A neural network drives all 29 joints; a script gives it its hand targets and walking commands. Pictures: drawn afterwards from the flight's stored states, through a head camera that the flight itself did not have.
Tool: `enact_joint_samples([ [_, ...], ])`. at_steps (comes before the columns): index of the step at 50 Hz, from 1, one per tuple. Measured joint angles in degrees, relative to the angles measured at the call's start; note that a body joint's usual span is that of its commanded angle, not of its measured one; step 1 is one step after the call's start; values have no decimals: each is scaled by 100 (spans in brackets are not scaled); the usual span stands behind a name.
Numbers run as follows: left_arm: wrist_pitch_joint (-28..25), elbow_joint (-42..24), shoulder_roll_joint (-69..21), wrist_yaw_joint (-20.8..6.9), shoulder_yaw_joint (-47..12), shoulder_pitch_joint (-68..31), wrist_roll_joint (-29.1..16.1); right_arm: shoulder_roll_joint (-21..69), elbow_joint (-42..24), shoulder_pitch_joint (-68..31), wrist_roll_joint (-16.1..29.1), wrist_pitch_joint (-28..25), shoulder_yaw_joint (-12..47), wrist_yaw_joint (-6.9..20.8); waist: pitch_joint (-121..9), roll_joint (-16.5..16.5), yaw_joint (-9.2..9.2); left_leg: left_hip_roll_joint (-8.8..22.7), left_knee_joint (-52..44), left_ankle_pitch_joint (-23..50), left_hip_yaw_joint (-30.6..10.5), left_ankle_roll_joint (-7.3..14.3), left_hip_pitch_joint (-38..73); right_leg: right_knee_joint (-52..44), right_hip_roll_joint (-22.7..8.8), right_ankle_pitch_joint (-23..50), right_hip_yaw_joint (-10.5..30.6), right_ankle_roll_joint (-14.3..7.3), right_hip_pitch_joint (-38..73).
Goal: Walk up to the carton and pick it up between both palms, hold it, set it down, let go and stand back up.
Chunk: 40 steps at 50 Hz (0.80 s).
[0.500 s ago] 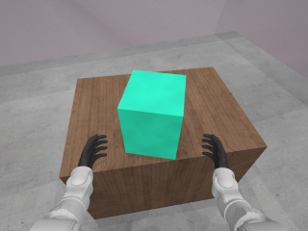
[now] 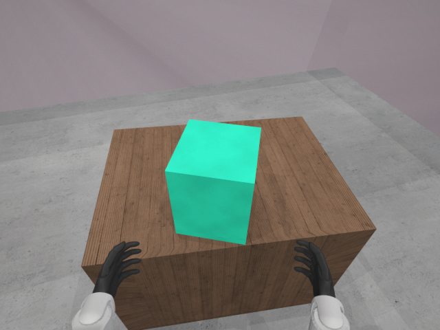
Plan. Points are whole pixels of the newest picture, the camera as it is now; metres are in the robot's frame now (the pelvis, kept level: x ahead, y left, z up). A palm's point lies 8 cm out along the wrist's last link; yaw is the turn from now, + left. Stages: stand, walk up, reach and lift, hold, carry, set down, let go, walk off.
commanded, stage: set down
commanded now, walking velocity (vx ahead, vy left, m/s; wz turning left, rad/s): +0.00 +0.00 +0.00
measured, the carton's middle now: (217, 182) +0.54 +0.00 -0.07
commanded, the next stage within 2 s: let go in 1.88 s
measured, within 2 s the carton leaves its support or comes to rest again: neither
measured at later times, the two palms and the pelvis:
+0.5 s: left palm (111, 300) +0.23 +0.21 -0.05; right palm (321, 291) +0.22 -0.19 -0.04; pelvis +0.01 -0.01 +0.00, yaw +0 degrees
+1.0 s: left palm (108, 321) +0.20 +0.21 -0.07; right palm (322, 294) +0.22 -0.19 -0.05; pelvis +0.02 -0.01 +0.00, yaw +0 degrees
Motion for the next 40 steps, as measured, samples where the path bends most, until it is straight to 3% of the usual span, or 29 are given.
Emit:
enact_joint_samples([
  [10, 50, -189, 33, -12, -122, 398, -53, 0, -419, 421, 2, 70, 47, 73, 80, -12, 139, -11, -77, 0, 0, -22, 215, -23, -6, -31, 1, -25, 190],
  [21, 486, -188, 35, 6, -298, 398, -55, 0, -419, 422, 2, 530, 46, 202, 100, -30, 142, -24, -165, -1, 0, -42, 354, -61, -12, -60, 2, -60, 306],
  [40, 1108, -415, 35, -6, -244, 803, 136, -8, -419, 442, 2, 804, 47, 339, 147, -31, 144, -33, -365, 1, 0, -120, 574, -234, -10, -72, 9, -96, 511],
])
